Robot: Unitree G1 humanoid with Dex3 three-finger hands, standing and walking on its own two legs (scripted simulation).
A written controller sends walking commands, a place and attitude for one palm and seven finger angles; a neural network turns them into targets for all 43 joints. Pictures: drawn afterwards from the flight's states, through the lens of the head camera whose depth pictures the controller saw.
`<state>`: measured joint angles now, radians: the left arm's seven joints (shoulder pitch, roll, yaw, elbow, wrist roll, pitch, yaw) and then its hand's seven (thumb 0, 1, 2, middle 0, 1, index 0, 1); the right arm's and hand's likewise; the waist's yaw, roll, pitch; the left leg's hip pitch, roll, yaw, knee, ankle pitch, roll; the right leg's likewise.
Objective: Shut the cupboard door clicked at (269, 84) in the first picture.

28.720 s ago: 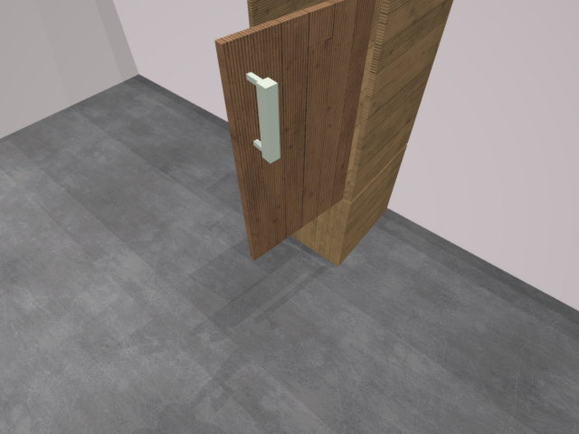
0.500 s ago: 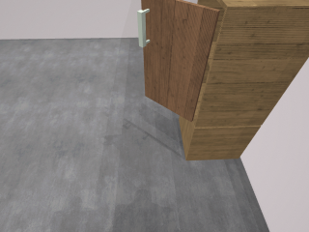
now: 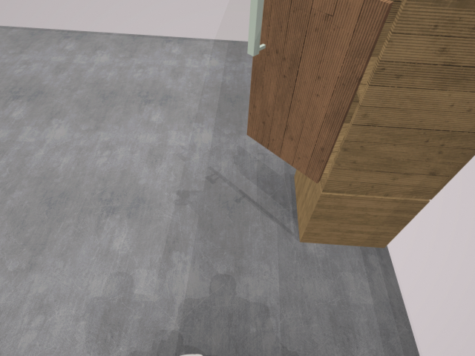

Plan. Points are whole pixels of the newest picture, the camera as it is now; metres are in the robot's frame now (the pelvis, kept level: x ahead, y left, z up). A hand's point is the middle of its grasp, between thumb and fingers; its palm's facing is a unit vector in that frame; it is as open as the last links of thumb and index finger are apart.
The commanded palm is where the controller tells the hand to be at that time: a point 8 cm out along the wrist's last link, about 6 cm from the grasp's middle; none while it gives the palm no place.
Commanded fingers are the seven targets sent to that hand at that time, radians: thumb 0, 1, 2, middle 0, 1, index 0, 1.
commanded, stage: walk to a spot facing it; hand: left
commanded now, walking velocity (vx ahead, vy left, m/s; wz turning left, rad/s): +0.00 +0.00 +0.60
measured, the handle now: (260, 24) +0.92 -0.03 +0.12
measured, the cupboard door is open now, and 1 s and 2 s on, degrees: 48 48 48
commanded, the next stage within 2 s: turn to face it in 1.94 s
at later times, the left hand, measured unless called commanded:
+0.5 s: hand out of the picture +0.02 +0.21 -0.14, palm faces +0.26 -0.91 -0.32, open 7.4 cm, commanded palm none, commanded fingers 0.00 0.90 0.90 -0.20 -0.30 -0.20 -0.30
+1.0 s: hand out of the picture -0.06 +0.22 -0.15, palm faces +0.57 -0.78 -0.25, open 7.4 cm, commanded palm none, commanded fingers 0.00 0.90 0.90 -0.20 -0.30 -0.20 -0.30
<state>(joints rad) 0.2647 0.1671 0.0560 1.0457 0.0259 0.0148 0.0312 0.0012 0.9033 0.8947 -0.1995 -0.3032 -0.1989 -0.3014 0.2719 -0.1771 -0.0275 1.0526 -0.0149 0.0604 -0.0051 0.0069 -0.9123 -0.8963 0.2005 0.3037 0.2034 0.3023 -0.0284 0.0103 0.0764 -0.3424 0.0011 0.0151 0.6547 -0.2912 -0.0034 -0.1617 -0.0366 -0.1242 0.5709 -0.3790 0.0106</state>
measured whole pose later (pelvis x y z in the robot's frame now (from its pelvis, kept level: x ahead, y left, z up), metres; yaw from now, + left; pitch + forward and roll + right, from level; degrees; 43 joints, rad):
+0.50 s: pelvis -0.02 -0.03 +0.01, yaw +17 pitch +2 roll +0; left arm 0.16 0.24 0.06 0.86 0.03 0.03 0.03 0.00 0.90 0.89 -0.20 -0.30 -0.20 -0.30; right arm 0.22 -0.27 -0.10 0.91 -0.03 0.09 0.01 0.01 -0.91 -0.90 0.20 0.30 0.21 0.30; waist -0.04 0.04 0.07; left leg -0.55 -0.12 -0.13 0.88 -0.39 -0.03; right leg -0.25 -0.02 0.00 0.52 -0.31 0.00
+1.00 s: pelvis +0.00 +0.00 +0.01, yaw +36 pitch +1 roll +0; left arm 0.20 0.25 0.08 0.88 0.03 0.04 -0.02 0.01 0.91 0.89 -0.20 -0.30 -0.20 -0.30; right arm 0.20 -0.22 -0.03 0.87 -0.03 0.02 0.01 0.01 -0.91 -0.90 0.20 0.30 0.21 0.30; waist -0.01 -0.01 0.10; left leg -0.27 -0.03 -0.06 0.53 -0.28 0.02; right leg -0.47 -0.08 -0.04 0.94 -0.43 0.06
